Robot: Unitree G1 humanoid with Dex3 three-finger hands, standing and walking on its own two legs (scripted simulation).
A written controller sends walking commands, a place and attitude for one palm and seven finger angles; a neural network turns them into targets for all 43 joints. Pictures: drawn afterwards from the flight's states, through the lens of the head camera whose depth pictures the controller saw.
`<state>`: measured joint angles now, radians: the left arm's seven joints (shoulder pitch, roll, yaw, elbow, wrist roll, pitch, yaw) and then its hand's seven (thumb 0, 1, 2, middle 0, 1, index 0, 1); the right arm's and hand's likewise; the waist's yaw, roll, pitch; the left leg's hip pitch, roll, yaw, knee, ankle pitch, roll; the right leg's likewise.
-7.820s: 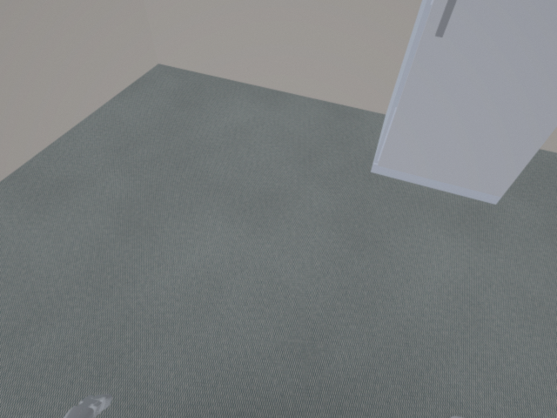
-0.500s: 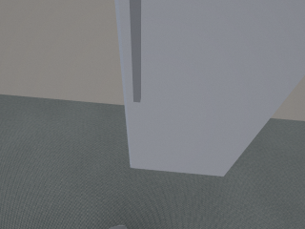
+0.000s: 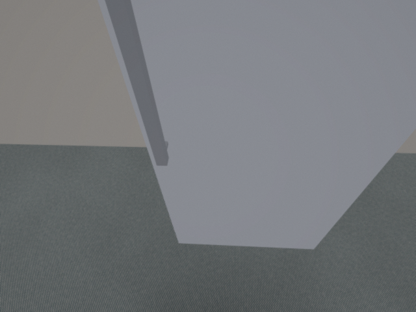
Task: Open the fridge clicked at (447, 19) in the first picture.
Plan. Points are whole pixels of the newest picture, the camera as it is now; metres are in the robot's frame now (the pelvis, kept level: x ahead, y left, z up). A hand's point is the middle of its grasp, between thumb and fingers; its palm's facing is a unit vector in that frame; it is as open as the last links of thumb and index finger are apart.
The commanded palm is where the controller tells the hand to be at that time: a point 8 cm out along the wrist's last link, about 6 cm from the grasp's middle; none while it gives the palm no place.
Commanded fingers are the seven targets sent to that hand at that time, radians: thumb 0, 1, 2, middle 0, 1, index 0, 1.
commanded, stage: come to a stop and stand still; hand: left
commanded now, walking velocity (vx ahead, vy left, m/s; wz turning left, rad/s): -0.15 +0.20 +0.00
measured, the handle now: (140, 61) +0.46 +0.13 +0.25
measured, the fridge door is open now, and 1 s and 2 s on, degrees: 0 0 0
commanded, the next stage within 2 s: look again from close up in 1.80 s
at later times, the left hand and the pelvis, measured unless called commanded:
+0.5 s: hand out of the picture -0.03 +0.23 -0.17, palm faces +0.07 -0.98 -0.21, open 7.4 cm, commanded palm none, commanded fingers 0.00 0.90 0.90 -0.20 -0.30 -0.20 -0.30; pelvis -0.06 +0.04 +0.01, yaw +0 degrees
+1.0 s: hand out of the picture -0.11 +0.19 -0.17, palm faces +0.03 -0.99 -0.15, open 7.3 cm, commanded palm none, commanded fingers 0.00 0.90 0.90 -0.20 -0.30 -0.20 -0.30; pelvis -0.10 +0.04 +0.01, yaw +0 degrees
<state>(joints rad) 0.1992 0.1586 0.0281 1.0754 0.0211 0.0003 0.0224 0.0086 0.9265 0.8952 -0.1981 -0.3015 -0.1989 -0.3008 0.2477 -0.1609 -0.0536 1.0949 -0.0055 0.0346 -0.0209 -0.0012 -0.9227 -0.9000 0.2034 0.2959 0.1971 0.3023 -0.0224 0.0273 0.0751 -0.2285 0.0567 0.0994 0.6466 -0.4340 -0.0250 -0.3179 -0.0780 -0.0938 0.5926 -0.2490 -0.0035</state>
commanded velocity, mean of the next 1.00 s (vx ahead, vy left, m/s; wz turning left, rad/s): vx -0.01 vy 0.01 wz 0.00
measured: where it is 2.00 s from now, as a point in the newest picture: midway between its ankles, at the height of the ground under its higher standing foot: outside the picture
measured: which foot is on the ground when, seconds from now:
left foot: up 0.00-0.26, down 0.28-1.00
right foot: down 0.00-0.28, up 0.30-0.54, down 0.56-1.00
